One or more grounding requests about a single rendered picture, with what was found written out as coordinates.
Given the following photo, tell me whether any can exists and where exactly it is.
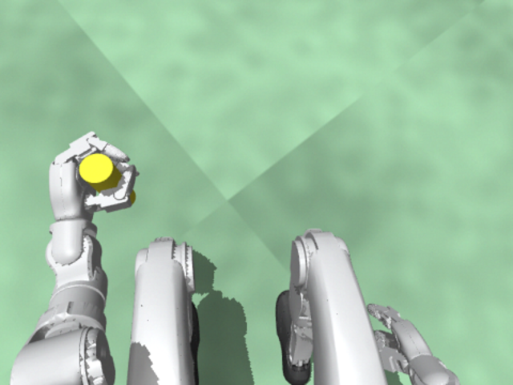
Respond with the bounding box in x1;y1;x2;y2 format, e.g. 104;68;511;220
79;154;135;205

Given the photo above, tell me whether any left robot hand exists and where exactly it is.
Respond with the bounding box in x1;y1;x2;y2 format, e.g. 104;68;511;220
49;132;139;222

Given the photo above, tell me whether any right robot hand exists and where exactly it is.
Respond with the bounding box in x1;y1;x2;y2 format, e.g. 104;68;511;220
367;304;433;375

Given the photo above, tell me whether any left robot arm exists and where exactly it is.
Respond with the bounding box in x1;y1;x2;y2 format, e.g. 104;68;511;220
10;218;115;385

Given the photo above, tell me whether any right robot foot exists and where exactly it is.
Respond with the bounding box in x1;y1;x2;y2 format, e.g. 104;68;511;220
276;290;310;385

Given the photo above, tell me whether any right robot arm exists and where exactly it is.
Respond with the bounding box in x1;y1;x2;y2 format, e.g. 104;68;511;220
408;355;460;385

